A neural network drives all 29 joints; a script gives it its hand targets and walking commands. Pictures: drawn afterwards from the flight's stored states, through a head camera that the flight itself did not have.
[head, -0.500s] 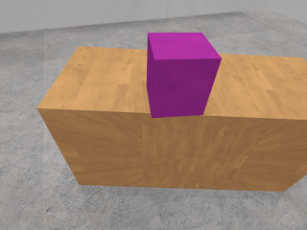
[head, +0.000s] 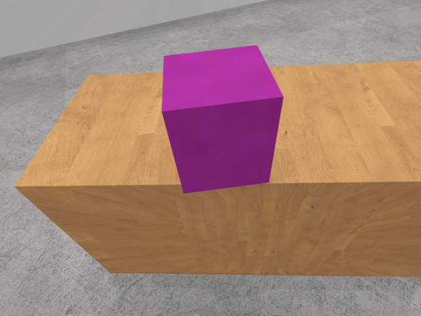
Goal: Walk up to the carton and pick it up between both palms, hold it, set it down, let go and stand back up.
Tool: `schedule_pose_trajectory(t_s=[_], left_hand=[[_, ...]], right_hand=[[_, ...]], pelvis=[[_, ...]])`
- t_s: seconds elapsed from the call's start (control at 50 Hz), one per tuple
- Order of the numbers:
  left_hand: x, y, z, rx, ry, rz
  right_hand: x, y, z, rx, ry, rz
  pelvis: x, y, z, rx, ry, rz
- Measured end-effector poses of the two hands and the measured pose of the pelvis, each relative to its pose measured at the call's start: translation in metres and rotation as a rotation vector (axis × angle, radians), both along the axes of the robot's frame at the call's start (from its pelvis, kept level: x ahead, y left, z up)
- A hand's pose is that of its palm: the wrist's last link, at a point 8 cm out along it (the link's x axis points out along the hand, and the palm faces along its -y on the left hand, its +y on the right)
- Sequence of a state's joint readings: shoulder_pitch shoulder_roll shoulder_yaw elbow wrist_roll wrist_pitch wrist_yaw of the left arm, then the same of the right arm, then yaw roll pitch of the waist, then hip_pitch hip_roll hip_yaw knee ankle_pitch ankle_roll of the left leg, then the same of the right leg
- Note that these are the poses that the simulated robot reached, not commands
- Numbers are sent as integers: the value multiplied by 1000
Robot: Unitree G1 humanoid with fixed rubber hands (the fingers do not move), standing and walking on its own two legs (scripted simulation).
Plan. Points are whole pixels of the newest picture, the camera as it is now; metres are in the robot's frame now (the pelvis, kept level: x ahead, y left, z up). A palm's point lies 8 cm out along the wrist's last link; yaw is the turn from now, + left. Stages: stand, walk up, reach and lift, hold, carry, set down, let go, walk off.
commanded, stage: walk up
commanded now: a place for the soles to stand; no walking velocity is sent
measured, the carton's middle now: (218, 122) +0.52 +0.01 +0.08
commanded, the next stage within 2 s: none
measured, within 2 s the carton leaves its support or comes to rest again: neither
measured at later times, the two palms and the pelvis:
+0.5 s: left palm out of the picture +0.10 +0.24 -0.13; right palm (355, 281) +0.22 -0.25 -0.10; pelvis +0.10 -0.01 +0.01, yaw +5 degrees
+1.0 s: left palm (119, 284) +0.22 +0.23 -0.08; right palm (363, 272) +0.23 -0.28 -0.10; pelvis +0.15 -0.03 +0.02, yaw +4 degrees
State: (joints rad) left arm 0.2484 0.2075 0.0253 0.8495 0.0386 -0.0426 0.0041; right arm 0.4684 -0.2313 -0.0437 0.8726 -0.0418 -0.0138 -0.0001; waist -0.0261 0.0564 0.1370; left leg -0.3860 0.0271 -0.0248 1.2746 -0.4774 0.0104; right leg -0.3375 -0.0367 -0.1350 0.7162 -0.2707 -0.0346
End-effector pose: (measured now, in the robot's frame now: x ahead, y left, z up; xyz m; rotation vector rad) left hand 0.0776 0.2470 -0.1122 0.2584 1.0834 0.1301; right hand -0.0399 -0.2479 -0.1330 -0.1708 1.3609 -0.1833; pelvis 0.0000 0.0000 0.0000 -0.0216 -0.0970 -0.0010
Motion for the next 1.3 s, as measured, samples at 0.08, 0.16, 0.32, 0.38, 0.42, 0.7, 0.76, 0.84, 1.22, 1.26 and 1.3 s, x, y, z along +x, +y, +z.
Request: schedule_pose_trajectory(t_s=[0.08,0.16,0.32,0.38,0.42,0.7,0.76,0.84,1.22,1.26,1.3], left_hand=[[-8,3,1,3,33,59],[-21,9,-3,-6,77,123],[-18,18,-31,-52,192,175],[-3,11,-29,-59,198,169],[8,4,-24,-65,177,162],[81,-19,20,-30,30,124],[101,-18,25,-16,-1,105],[123,-18,28,-4,-34,87],[128,-16,20,-25,-2,87],[124,-14,19,-25,10,91],[120,-13,18,-26,19,96]], right_hand=[[67,-11,11,-14,-92,76],[131,-12,26,-32,-169,151],[219,2,38,-84,-318,201],[234,4,44,-88,-327,205],[241,3,45,-80,-328,204],[264,-15,29,25,-268,173],[265,-19,28,23,-251,172],[267,-24,27,15,-237,167],[279,-24,34,-8,-233,170],[279,-22,35,-8,-234,170],[278,-20,36,-8,-235,172]], pelvis=[[19,-5,6,-20,3,38],[39,-5,9,-30,7,70],[77,3,-2,19,14,95],[85,-2,3,27,19,90],[90,-6,6,30,26,87],[131,-25,19,23,60,79],[136,-28,20,25,61,78],[142,-31,20,27,63,79],[152,-28,21,23,57,75],[152,-26,22,24,55,73],[152,-25,22,23,55,73]])
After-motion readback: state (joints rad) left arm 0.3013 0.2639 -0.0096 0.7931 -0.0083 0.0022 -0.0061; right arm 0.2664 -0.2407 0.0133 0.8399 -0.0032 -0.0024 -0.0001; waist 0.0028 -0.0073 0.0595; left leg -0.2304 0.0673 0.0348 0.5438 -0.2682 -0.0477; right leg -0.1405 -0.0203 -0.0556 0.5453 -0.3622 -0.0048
